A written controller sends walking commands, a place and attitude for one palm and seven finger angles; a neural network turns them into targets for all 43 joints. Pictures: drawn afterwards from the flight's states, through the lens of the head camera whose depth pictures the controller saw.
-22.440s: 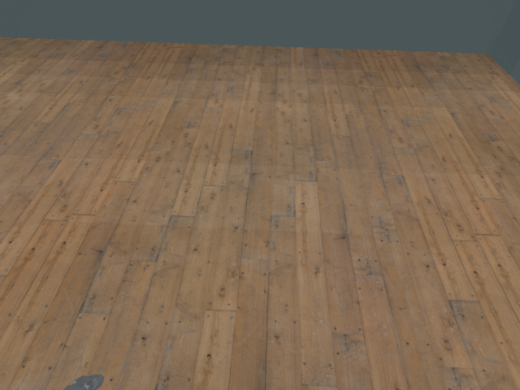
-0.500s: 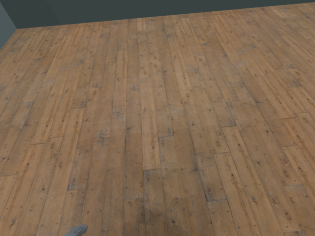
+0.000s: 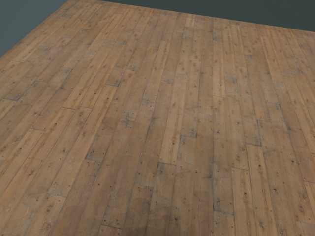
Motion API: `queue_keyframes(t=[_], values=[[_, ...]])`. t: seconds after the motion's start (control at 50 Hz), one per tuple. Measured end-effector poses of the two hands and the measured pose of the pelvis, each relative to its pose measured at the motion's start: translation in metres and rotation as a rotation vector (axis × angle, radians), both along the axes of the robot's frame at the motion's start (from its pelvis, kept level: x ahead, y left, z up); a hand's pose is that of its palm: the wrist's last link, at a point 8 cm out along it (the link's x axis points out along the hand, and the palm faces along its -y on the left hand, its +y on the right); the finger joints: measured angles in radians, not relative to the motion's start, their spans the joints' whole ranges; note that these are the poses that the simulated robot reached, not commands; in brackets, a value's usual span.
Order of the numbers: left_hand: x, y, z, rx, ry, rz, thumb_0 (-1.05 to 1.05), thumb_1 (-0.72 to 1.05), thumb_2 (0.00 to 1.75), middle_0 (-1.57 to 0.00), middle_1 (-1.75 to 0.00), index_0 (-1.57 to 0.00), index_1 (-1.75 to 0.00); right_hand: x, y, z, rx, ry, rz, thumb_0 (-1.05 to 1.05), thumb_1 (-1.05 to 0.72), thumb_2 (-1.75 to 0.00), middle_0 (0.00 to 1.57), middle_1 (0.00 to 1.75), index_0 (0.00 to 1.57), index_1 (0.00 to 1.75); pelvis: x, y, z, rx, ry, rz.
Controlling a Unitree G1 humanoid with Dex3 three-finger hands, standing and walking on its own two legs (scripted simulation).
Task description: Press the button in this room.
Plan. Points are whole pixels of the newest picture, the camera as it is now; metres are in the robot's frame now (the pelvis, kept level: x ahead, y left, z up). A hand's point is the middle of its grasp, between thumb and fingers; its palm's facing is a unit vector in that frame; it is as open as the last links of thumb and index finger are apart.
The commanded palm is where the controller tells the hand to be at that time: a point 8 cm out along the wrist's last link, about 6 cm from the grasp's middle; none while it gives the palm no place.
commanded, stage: turn or walk to find it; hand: left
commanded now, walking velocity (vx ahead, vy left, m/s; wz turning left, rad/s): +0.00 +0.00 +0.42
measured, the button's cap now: out of the picture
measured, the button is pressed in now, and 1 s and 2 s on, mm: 0 0 0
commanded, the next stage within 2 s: none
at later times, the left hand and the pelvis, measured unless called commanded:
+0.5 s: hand out of the picture +0.04 +0.16 -0.13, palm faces +0.24 -0.93 -0.27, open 7.4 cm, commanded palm none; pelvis -0.01 -0.05 +0.01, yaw +13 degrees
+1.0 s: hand out of the picture -0.10 +0.21 -0.16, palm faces +0.48 -0.84 -0.24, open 7.4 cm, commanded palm none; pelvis -0.04 -0.01 +0.01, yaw +25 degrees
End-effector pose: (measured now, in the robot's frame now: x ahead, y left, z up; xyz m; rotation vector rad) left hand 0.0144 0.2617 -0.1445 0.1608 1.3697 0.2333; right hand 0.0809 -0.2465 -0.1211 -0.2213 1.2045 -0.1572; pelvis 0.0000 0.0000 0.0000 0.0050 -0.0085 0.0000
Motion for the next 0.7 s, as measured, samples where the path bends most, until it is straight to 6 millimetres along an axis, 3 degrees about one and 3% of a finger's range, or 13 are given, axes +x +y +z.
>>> queue_keyframes(t=[0.18, 0.36, 0.54, 0.62, 0.7], values=[[0.014, 0.007, 0.021, 0.009, -0.091, 0.044, 0.01, 0.91, 0.9, -0.2, -0.29, -0.2, -0.3, 0.012, 0.018, 0.009, 0.025, -0.012, 0.068, 0.0, -0.9, -0.89, 0.2, 0.3, 0.2, 0.3, -0.004, 0.002, 0.014, -0.014, 0.004, 0.07], [0.038, -0.03, 0.032, 0.056, -0.216, 0.037, 0.01, 0.91, 0.9, -0.2, -0.29, -0.2, -0.3, 0.002, -0.015, -0.022, 0.074, 0.035, 0.075, 0.0, -0.9, -0.89, 0.2, 0.3, 0.2, 0.3, -0.008, -0.031, 0.002, 0.012, 0.005, 0.142], [-0.008, -0.063, 0.042, 0.056, -0.183, 0.143, 0.0, 0.9, 0.9, -0.2, -0.3, -0.2, -0.3, -0.002, -0.042, -0.021, 0.064, 0.124, 0.146, 0.0, -0.9, -0.89, 0.19, 0.3, 0.2, 0.3, -0.013, -0.048, 0.011, 0.032, -0.006, 0.247], [-0.035, -0.067, 0.038, 0.041, -0.144, 0.197, 0.01, 0.9, 0.9, -0.21, -0.3, -0.2, -0.3, 0.002, -0.04, -0.017, 0.047, 0.153, 0.191, 0.0, -0.91, -0.89, 0.19, 0.3, 0.2, 0.3, -0.015, -0.048, 0.013, 0.037, 0.001, 0.287], [-0.067, -0.063, 0.03, 0.027, -0.1, 0.259, 0.01, 0.9, 0.9, -0.21, -0.3, -0.2, -0.3, 0.015, -0.026, -0.013, 0.029, 0.153, 0.255, 0.0, -0.91, -0.89, 0.19, 0.3, 0.19, 0.3, -0.019, -0.042, 0.012, 0.031, 0.007, 0.325]])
